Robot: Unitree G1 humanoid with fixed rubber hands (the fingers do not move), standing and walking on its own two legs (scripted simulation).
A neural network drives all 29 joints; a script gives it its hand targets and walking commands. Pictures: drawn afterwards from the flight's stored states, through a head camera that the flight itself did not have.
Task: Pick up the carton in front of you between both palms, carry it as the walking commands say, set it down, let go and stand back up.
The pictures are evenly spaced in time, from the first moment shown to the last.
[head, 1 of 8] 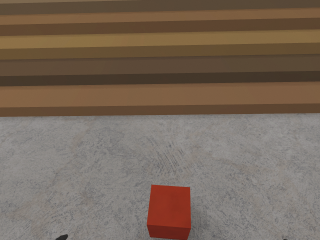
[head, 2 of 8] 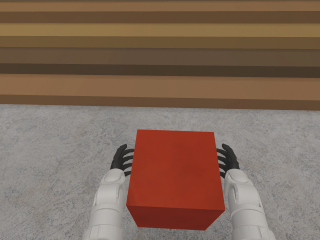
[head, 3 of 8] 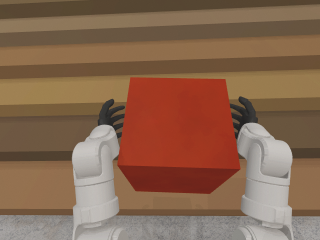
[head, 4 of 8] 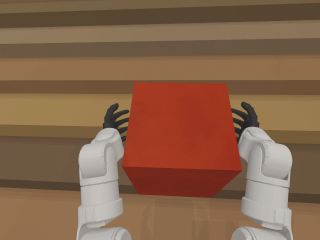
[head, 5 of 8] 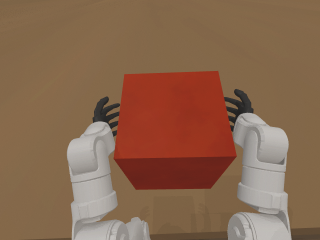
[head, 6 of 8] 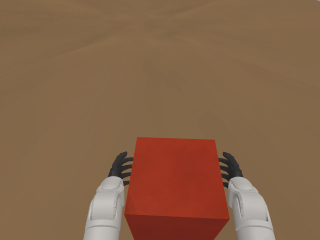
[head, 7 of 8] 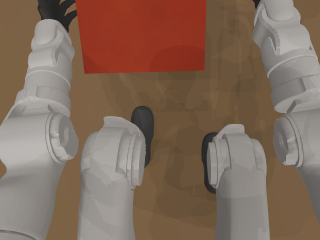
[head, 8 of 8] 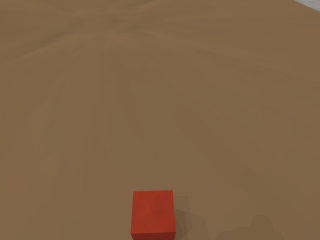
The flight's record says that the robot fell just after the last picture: no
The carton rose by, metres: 1.94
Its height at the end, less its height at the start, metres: +1.19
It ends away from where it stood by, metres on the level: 5.67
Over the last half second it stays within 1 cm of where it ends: yes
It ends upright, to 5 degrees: yes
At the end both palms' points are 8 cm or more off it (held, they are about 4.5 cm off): yes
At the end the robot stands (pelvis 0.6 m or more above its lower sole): yes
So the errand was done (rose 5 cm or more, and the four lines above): yes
